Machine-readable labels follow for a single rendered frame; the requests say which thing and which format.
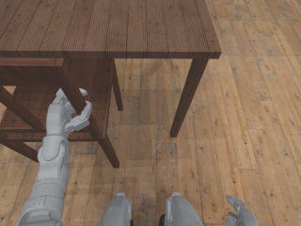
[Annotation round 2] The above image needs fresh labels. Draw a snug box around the left robot forearm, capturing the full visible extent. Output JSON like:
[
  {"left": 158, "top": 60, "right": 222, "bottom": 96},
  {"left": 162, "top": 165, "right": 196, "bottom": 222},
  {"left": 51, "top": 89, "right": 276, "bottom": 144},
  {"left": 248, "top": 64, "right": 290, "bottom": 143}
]
[{"left": 15, "top": 135, "right": 70, "bottom": 226}]

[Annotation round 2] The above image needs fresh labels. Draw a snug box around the right robot shin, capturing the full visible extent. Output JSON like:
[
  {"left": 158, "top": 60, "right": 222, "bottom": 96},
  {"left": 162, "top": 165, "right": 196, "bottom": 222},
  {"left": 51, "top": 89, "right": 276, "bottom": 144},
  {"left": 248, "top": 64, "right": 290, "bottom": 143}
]
[{"left": 165, "top": 192, "right": 181, "bottom": 226}]

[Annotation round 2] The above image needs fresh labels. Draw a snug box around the left robot hand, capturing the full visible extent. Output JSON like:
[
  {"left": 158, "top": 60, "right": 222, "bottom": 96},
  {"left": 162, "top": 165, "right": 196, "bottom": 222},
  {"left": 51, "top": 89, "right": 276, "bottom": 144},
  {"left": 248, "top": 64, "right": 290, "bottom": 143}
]
[{"left": 46, "top": 88, "right": 92, "bottom": 138}]

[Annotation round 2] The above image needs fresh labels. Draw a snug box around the chair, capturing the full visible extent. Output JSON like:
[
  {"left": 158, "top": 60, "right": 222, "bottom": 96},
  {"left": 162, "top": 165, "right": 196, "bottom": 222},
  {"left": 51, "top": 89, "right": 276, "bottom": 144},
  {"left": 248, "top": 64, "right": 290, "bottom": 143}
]
[{"left": 0, "top": 57, "right": 123, "bottom": 169}]

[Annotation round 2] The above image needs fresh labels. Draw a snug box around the right robot hand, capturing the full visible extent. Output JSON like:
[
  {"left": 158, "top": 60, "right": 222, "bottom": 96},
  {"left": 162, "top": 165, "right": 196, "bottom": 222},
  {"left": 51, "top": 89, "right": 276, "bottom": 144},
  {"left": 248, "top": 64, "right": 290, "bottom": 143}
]
[{"left": 224, "top": 195, "right": 260, "bottom": 226}]

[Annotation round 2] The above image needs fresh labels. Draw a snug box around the table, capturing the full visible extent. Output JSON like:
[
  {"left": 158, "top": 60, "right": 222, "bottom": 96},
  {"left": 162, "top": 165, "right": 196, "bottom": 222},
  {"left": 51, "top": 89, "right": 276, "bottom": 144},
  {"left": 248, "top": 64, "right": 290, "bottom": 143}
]
[{"left": 0, "top": 0, "right": 222, "bottom": 137}]

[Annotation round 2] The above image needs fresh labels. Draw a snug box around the robot left thigh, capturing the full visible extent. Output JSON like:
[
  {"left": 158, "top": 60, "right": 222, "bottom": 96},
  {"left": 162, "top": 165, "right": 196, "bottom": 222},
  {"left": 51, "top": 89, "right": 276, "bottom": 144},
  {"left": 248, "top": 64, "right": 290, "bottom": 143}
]
[{"left": 98, "top": 196, "right": 132, "bottom": 226}]

